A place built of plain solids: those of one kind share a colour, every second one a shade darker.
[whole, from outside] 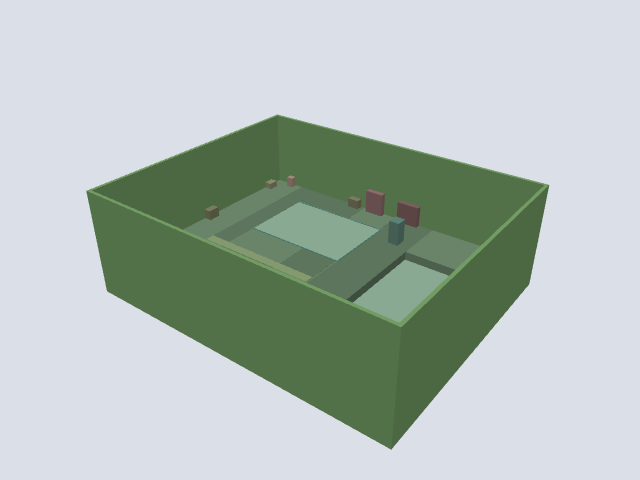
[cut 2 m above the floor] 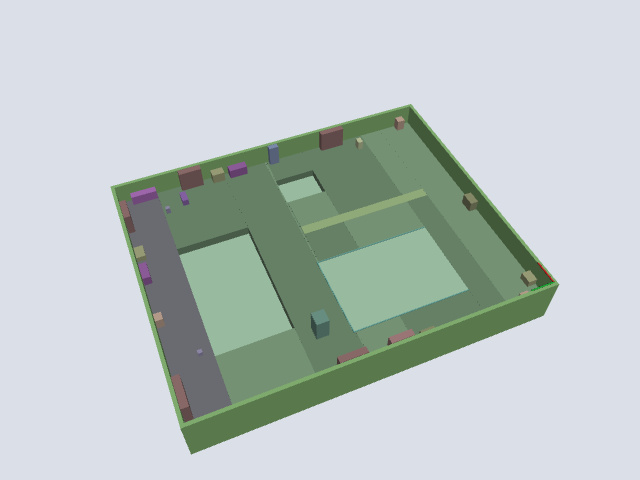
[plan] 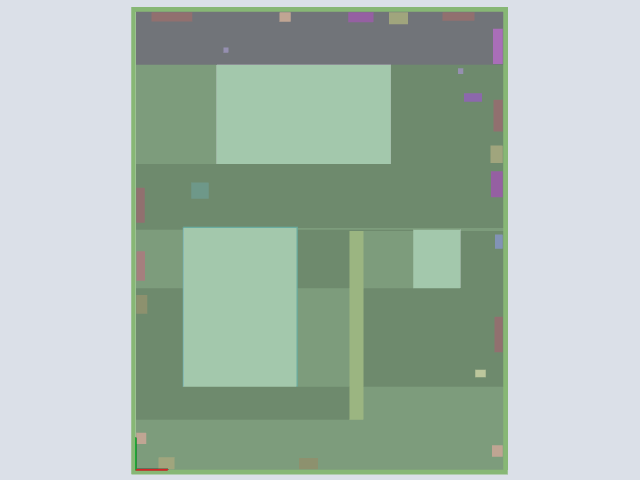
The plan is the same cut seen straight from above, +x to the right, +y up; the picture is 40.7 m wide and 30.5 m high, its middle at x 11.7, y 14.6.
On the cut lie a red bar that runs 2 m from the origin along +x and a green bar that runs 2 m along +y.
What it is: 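A vehicle workshop, tram depot or goods shed with inspection pits, wash bays, truck wells or a traverser pit in its floor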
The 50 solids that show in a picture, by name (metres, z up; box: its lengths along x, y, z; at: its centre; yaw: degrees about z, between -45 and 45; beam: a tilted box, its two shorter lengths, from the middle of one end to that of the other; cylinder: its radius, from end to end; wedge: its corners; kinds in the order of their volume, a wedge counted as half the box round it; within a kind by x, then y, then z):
{
 "floor_1": {"box": [3.05, 6.26, 2.4], "at": [1.52, 8.4, -1.2]},
 "floor_2": {"box": [3.05, 3.64, 2.4], "at": [1.52, 13.35, -1.2]},
 "floor_3": {"box": [3.05, 0.08, 2.4], "at": [1.52, 15.21, -1.2]},
 "floor_4": {"box": [3.05, 0.11, 2.4], "at": [1.52, 15.3, -1.2]},
 "floor_5": {"box": [5.13, 6.3, 2.4], "at": [2.56, 22.58, -1.2]},
 "floor_6": {"box": [13.58, 2.09, 2.4], "at": [6.79, 4.22, -1.2]},
 "floor_7": {"box": [23.34, 3.18, 2.4], "at": [11.67, 1.59, -1.2]},
 "floor_8": {"box": [23.34, 4.07, 2.4], "at": [11.67, 17.39, -1.2]},
 "floor_9": {"box": [3.37, 6.26, 2.4], "at": [11.89, 8.4, -1.2]},
 "floor_10": {"box": [3.37, 3.64, 2.4], "at": [11.89, 13.35, -1.2]},
 "floor_11": {"box": [7.42, 0.08, 2.4], "at": [13.92, 15.21, -1.2]},
 "floor_12": {"box": [3.16, 3.64, 2.4], "at": [16.05, 13.35, -1.2]},
 "floor_13": {"box": [13.13, 0.11, 2.4], "at": [16.77, 15.3, -1.2]},
 "floor_14": {"box": [8.87, 2.09, 2.4], "at": [18.91, 4.22, -1.2]},
 "floor_15": {"box": [8.87, 6.26, 2.4], "at": [18.91, 8.4, -1.2]},
 "floor_16": {"box": [7.15, 6.3, 2.4], "at": [19.77, 22.58, -1.2]},
 "floor_17": {"box": [2.72, 3.64, 2.4], "at": [21.98, 13.35, -1.2]},
 "floor_18": {"box": [2.72, 0.08, 2.4], "at": [21.98, 15.21, -1.2]},
 "wall_1": {"box": [0.3, 29.11, 9.94], "at": [-0.15, 14.55, 2.57]},
 "wall_2": {"box": [23.94, 0.3, 9.94], "at": [11.67, -0.15, 2.57]},
 "wall_3": {"box": [23.94, 0.3, 9.94], "at": [11.67, 29.26, 2.57]},
 "wall_4": {"box": [0.3, 29.11, 9.94], "at": [23.49, 14.55, 2.57]},
 "bay_floor_1": {"box": [7.16, 10.09, 2.4], "at": [6.63, 10.31, -1.2]},
 "bay_floor_2": {"box": [11.06, 6.3, 1.58], "at": [10.66, 22.58, -1.61]},
 "bay_floor_3": {"box": [2.99, 3.72, 1.71], "at": [19.12, 13.39, -1.55]},
 "bay_cover_1": {"box": [0.89, 11.99, 2.4], "at": [14.03, 9.18, -1.2]},
 "rack_1": {"box": [0.53, 2.24, 2.18], "at": [0.29, 16.81, 1.04]},
 "rack_2": {"box": [0.55, 1.88, 2.37], "at": [0.3, 12.95, 1.14]},
 "rack_3": {"box": [2.59, 0.6, 2.21], "at": [2.29, 28.78, 1.05]},
 "rack_4": {"box": [2.04, 0.55, 2.16], "at": [20.5, 28.8, 1.03]},
 "rack_5": {"box": [0.59, 2.02, 2.07], "at": [23.02, 22.51, 0.98]},
 "rack_6": {"box": [0.53, 2.25, 2.14], "at": [23.05, 8.6, 1.02]},
 "crates_1": {"box": [0.7, 1.19, 0.96], "at": [0.38, 10.52, 0.43]},
 "crates_2": {"box": [1.01, 0.77, 0.67], "at": [1.95, 0.41, 0.28]},
 "crates_3": {"box": [1.21, 0.72, 1.03], "at": [10.96, 0.39, 0.47]},
 "crates_4": {"box": [1.2, 0.77, 0.58], "at": [16.69, 28.7, 0.24]},
 "crates_5": {"box": [0.78, 1.12, 1.02], "at": [22.92, 20.05, 0.46]},
 "bench_1": {"box": [1.6, 0.65, 0.93], "at": [14.3, 28.75, 0.41]},
 "bench_2": {"box": [0.75, 1.66, 0.95], "at": [22.93, 18.14, 0.42]},
 "bench_3": {"box": [0.62, 2.24, 0.96], "at": [23.0, 26.9, 0.43]},
 "lift_1": {"box": [1.12, 1.04, 2.36], "at": [4.08, 17.74, 1.13]},
 "bin_1": {"box": [0.63, 0.73, 1.06], "at": [0.34, 2.0, 0.48]},
 "bin_2": {"box": [0.72, 0.62, 1.02], "at": [9.49, 28.77, 0.46]},
 "bin_3": {"box": [0.69, 0.73, 1.13], "at": [22.96, 1.2, 0.52]},
 "cupboard_1": {"box": [0.49, 0.9, 2.04], "at": [23.07, 14.5, 0.97]},
 "chest_1": {"box": [1.14, 0.54, 0.65], "at": [21.42, 23.65, 0.28]},
 "trolley_1": {"box": [0.66, 0.49, 0.91], "at": [21.9, 6.12, 0.41]},
 "bay_kerb_1": {"box": [0.08, 10.17, 0.12], "at": [3.01, 10.35, 0.01]},
 "bay_kerb_2": {"box": [7.16, 0.08, 0.12], "at": [6.63, 15.4, 0.01]},
 "bay_kerb_3": {"box": [0.08, 10.17, 0.12], "at": [10.25, 10.35, 0.01]}
}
